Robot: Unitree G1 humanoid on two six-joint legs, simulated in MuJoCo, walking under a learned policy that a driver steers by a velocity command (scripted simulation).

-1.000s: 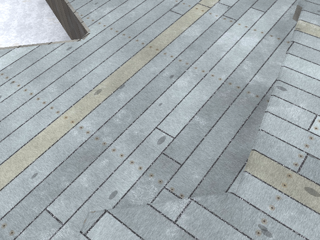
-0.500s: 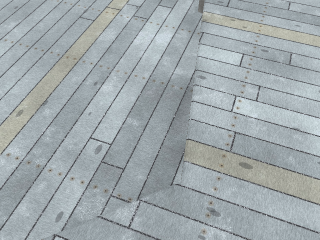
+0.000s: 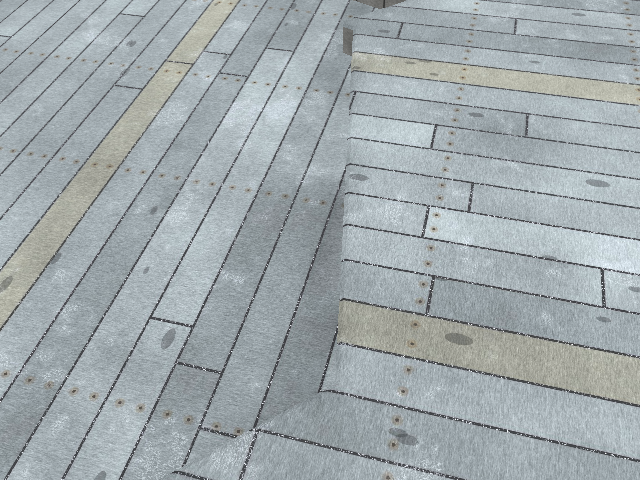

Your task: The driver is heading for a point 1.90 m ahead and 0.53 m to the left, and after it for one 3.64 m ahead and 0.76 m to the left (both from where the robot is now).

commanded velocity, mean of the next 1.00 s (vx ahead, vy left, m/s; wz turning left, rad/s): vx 0.17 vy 0.00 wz -0.01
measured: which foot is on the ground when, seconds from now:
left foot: down 0.00-1.00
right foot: down 0.00-0.62, up 0.64-1.00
